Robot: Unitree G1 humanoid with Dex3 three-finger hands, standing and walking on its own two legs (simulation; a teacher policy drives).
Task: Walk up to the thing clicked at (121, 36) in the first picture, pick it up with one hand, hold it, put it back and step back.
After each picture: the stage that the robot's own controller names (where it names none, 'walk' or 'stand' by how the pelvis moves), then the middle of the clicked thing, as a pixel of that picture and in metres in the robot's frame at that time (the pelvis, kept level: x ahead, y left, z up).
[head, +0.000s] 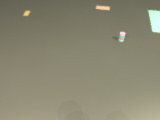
stand; (121, 36) +1.66 -0.50 -0.72
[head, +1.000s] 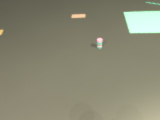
walk; (99, 43) +1.59 -0.06 -0.69
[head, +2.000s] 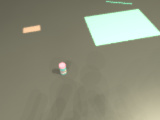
walk; (62, 68) +1.03 +0.28 -0.71
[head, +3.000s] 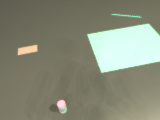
walk; (62, 106) +0.63 +0.25 -0.72
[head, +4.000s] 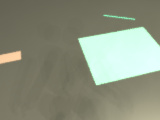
stand; out of the picture +0.38 +0.23 -0.69
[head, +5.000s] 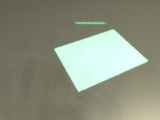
stand; out of the picture +0.33 +0.29 -0.71
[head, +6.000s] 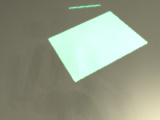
walk; out of the picture +0.28 +0.37 -0.70
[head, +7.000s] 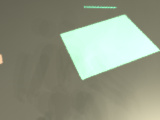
walk; out of the picture +0.34 +0.33 -0.68
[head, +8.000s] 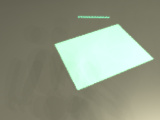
walk; out of the picture +0.28 +0.34 -0.69
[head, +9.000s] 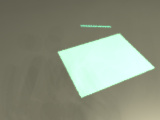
stand; out of the picture +0.28 +0.29 -0.70
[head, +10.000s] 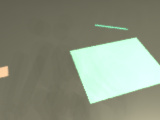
stand; out of the picture +0.20 +0.24 -0.70
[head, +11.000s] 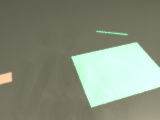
stand; out of the picture +0.23 +0.26 -0.71
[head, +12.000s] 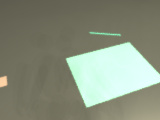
stand; out of the picture +0.25 +0.28 -0.72
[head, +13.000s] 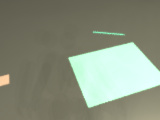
stand; out of the picture +0.24 +0.28 -0.72
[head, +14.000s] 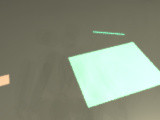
stand; out of the picture +0.24 +0.28 -0.73
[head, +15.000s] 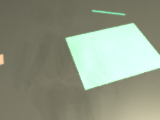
go down; out of the picture +0.26 +0.28 -0.70
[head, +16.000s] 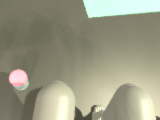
go down; (19, 80) +0.36 +0.26 -0.30
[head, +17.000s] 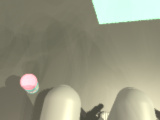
close in; (30, 84) +0.36 +0.24 -0.30
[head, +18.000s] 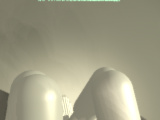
close in; out of the picture +0.35 +0.27 -0.22
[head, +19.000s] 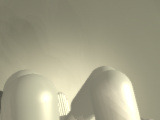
close; out of the picture +0.34 +0.28 -0.22
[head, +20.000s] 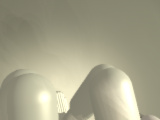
lift; out of the picture +0.35 +0.28 -0.22
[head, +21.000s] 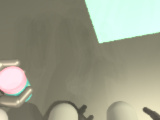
lift; (16, 86) +0.32 +0.22 -0.01
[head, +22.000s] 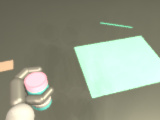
lift; (39, 91) +0.33 +0.17 +0.03
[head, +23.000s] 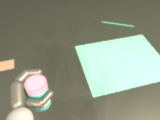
hold; (38, 93) +0.33 +0.17 +0.02
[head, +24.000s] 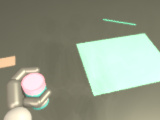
hold; (36, 92) +0.32 +0.17 +0.02
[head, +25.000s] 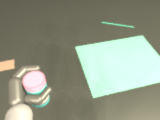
hold; (37, 89) +0.34 +0.17 +0.03
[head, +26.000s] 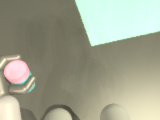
crouch; (21, 77) +0.37 +0.21 -0.06
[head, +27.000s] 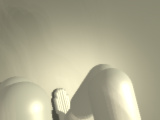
lower; out of the picture +0.40 +0.30 -0.22
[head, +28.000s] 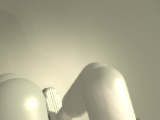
lower; out of the picture +0.38 +0.29 -0.23
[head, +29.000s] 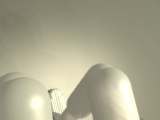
lower; out of the picture +0.37 +0.30 -0.22
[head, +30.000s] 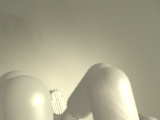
lower; out of the picture +0.37 +0.30 -0.22
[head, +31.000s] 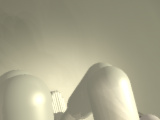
rest; out of the picture +0.37 +0.29 -0.22
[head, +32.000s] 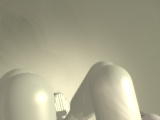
withdraw; out of the picture +0.36 +0.28 -0.21
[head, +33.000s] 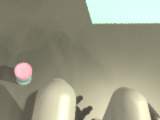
walk; (23, 74) +0.38 +0.26 -0.27
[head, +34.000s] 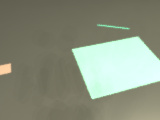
stand; out of the picture +0.31 +0.24 -0.65
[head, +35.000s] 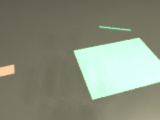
stand; out of the picture +0.32 +0.25 -0.67
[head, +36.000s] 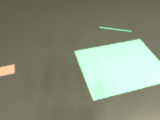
stand; out of the picture +0.31 +0.24 -0.67
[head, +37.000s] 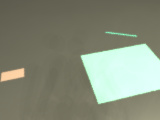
stand; out of the picture +0.33 +0.23 -0.72
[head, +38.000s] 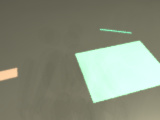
stand; out of the picture +0.30 +0.25 -0.73
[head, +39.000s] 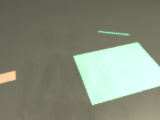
walk; out of the picture +0.30 +0.26 -0.73
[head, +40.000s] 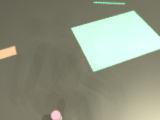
walk; (56, 117) +0.44 +0.22 -0.70
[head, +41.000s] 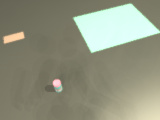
walk; (57, 85) +0.73 +0.28 -0.71
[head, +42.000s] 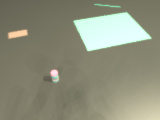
stand; (54, 76) +0.93 +0.28 -0.71
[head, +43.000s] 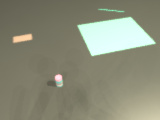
stand; (59, 81) +0.91 +0.24 -0.72
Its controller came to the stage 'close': yes
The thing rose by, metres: 0.75
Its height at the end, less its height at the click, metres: +0.00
